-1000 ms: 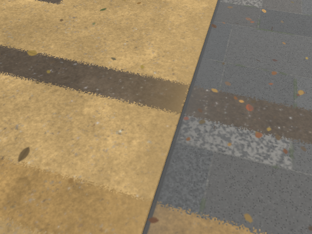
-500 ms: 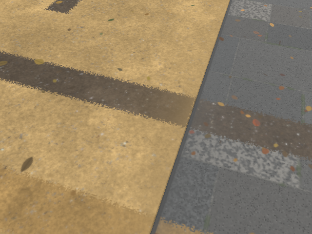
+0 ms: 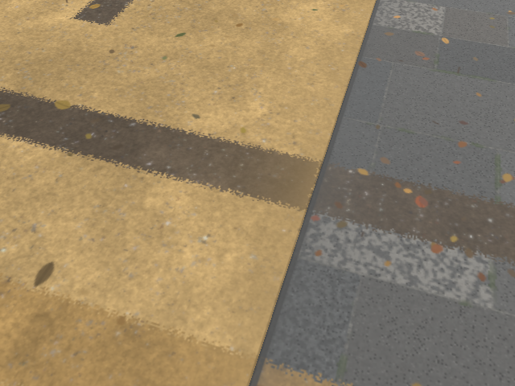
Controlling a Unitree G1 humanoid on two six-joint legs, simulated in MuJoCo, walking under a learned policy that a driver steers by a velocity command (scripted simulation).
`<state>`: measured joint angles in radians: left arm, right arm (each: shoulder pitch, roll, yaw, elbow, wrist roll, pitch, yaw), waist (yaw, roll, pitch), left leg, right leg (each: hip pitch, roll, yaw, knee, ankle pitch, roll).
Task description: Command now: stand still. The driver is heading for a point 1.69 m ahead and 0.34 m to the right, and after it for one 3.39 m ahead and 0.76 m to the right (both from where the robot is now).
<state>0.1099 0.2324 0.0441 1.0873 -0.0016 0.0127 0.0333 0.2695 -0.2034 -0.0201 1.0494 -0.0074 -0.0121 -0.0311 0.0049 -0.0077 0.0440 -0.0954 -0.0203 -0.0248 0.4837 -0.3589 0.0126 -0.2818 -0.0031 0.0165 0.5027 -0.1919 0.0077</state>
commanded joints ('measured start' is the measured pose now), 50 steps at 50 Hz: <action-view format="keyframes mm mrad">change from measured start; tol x16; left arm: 1 -12 105 16 -28 0 -8 4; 33 -28 42 3 -54 -24 -83 -25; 39 405 246 73 44 -10 -100 -38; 45 164 25 -20 -24 12 -100 -30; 50 179 138 -7 -15 13 -74 -4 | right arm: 1 57 -99 -14 -11 0 -7 -4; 31 210 -166 -38 15 33 -28 -17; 50 -31 -50 -30 -83 29 -16 -13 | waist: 1 -1 16 -12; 34 -24 169 190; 37 69 112 91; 39 124 -270 -99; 43 2 -39 -25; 50 -16 -86 -83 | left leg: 1 -170 45 -33 -120 154 13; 25 -186 37 -13 -125 128 9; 30 -207 141 -189 -234 -453 131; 33 -127 338 -413 -320 -370 231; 36 -159 236 -232 -189 -59 150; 38 -267 69 -33 176 346 47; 40 -485 -48 -53 739 -239 -40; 41 -496 -7 -100 831 -221 -23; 50 -194 53 35 153 66 -46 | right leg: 1 143 -33 33 -45 152 -40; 25 128 -26 38 -52 130 -45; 29 -15 46 -31 42 -375 -53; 34 -273 -34 -39 250 -245 -81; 37 125 40 -87 -7 -41 -76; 40 402 -391 568 -222 503 -315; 44 197 -235 140 -201 608 -195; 50 150 -186 54 -154 727 -208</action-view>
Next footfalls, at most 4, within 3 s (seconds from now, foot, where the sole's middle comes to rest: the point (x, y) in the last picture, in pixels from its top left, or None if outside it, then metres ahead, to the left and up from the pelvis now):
1.08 left None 0.19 0.09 -0.77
1.54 left None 0.28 0.11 -0.77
2.08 right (307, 333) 0.65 -0.11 -0.77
2.66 left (223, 240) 0.96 0.14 -0.77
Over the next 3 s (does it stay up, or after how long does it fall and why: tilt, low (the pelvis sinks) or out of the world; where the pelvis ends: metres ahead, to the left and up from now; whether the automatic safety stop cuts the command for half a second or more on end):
stays up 0.96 0.05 0.01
